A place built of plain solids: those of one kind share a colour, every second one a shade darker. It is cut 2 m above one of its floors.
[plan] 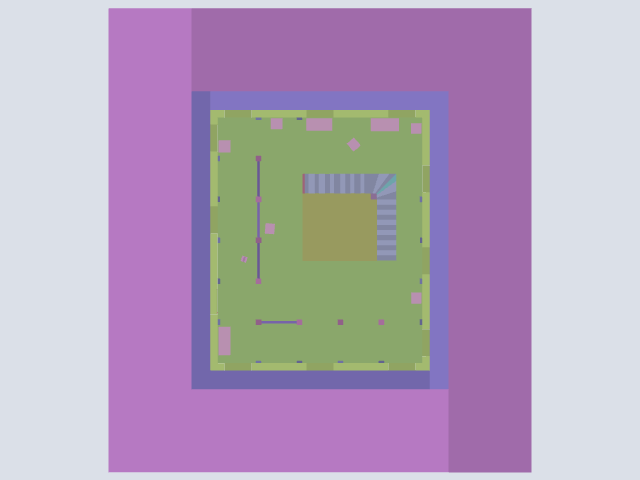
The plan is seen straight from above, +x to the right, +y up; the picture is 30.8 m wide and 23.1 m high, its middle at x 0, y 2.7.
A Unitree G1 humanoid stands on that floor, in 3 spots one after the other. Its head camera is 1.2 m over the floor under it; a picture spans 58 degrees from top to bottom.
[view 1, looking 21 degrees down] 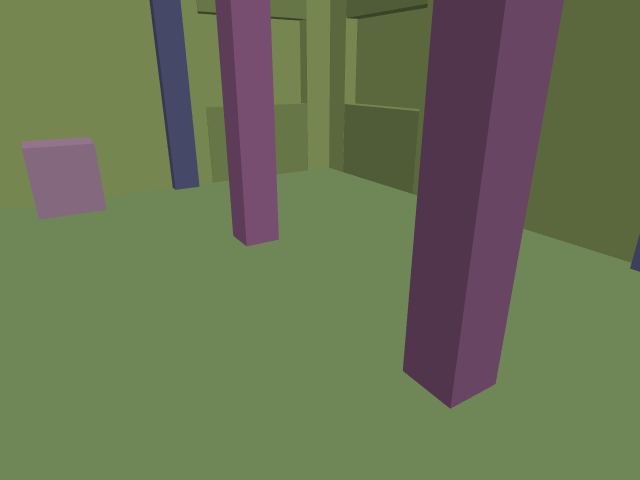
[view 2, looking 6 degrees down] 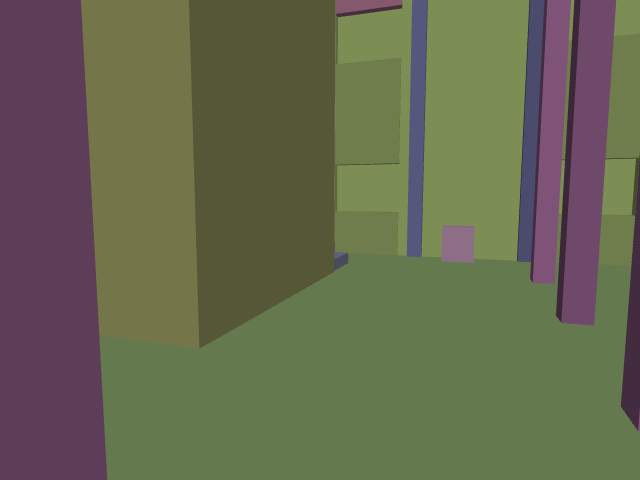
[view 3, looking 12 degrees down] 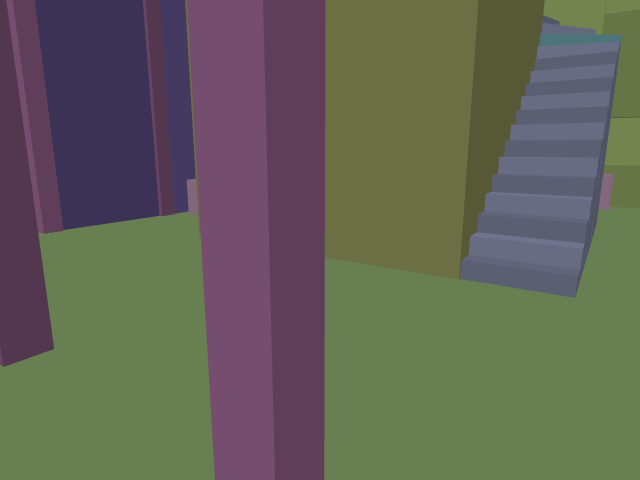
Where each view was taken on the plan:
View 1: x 0.00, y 0.00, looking -32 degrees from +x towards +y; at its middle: floor_storey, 3.35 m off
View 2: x -3.62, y -0.27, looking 19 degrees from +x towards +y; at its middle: store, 6.04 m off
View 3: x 3.83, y -2.24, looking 124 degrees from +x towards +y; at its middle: post_storey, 1.35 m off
